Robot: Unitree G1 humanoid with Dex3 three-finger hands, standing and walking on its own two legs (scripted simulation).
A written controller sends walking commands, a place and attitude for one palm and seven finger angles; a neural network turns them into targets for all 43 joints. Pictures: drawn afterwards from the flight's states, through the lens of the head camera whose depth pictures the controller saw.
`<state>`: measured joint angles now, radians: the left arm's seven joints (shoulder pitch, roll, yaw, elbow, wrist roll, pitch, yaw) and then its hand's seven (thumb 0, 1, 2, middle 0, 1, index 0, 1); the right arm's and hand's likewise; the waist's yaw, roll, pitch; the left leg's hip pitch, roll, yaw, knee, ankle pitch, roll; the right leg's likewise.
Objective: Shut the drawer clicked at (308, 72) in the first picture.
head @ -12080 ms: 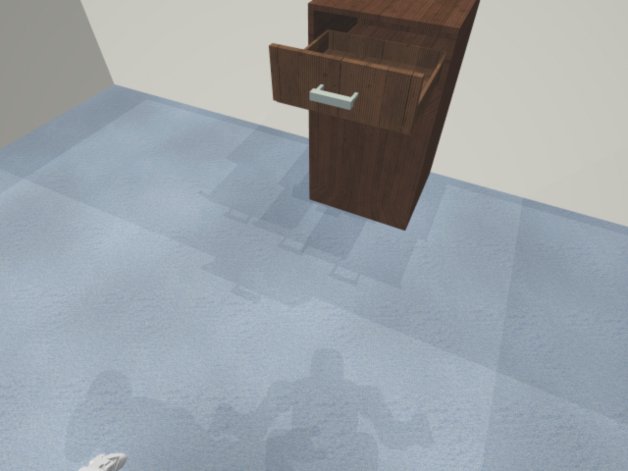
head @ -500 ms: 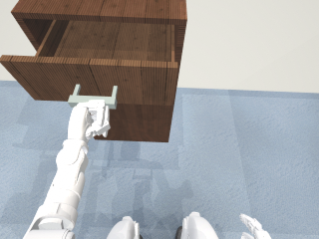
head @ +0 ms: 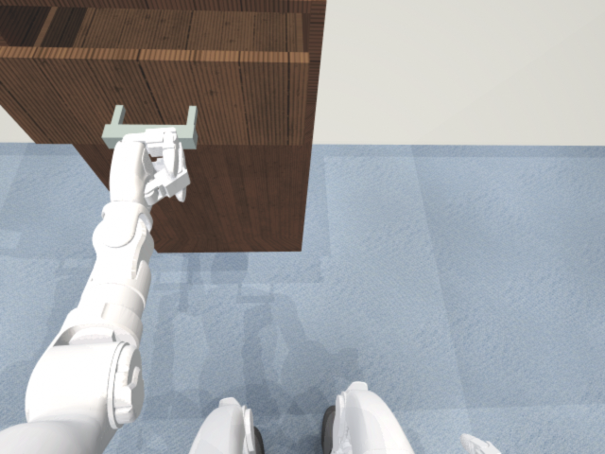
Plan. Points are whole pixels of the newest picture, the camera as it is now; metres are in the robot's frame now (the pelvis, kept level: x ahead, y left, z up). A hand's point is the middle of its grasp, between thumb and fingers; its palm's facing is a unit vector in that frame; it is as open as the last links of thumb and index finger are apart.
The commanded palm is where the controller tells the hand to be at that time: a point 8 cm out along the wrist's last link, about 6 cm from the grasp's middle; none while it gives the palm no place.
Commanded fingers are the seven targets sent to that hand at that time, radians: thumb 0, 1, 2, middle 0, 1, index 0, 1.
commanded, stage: push the drawer shut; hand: left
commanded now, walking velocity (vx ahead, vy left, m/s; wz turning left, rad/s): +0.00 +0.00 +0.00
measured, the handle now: (154, 124) +0.55 +0.18 +0.05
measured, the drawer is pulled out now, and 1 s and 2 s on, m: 0.09 0.00 0.00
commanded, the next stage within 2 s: pull the fist back off the drawer in 1.16 s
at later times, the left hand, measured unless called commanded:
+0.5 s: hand (189, 130) +0.54 +0.13 +0.05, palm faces -0.03 -1.00 -0.06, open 3.1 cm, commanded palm +0.53 +0.18 +0.05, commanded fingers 0.00 0.90 0.90 -1.40 -1.60 -1.40 -1.60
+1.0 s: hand (181, 115) +0.57 +0.15 +0.04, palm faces -0.04 -1.00 -0.05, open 3.0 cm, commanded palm +0.58 +0.18 +0.05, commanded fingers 0.00 0.90 0.90 -1.40 -1.60 -1.40 -1.60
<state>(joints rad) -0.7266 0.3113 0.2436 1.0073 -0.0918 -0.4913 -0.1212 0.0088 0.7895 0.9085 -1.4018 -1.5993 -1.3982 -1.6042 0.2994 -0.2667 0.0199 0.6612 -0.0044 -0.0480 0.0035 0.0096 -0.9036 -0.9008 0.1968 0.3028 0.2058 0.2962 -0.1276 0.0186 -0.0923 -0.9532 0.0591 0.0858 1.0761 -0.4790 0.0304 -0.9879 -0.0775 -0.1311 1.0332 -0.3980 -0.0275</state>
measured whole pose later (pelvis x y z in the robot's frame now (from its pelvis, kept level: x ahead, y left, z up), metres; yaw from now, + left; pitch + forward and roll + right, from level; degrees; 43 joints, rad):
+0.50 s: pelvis +0.01 +0.00 -0.01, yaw -1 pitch +25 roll -2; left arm -0.97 0.44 0.35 1.20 -0.01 -0.47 -0.12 0.00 0.79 0.90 -1.40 -1.60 -1.40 -1.60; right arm 0.36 -0.27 0.04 0.64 -0.04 0.01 0.02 0.01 -0.90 -0.90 0.20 0.30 0.21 0.30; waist -0.21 0.03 -0.09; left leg -1.06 0.08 0.08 1.12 -0.50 0.04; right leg -1.08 -0.06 -0.13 1.04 -0.39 -0.02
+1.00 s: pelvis +0.01 +0.02 -0.01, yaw -1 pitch +28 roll -4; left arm -1.11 0.51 0.35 1.30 0.03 -0.44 -0.11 -0.03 0.61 0.89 -1.40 -1.60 -1.40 -1.60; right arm 0.39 -0.26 0.06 0.65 -0.07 0.05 0.04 0.00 -0.90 -0.90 0.20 0.30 0.21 0.30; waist -0.24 0.04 -0.09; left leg -1.14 0.07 0.05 1.16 -0.51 0.05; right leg -1.13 -0.06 -0.16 1.05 -0.39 -0.01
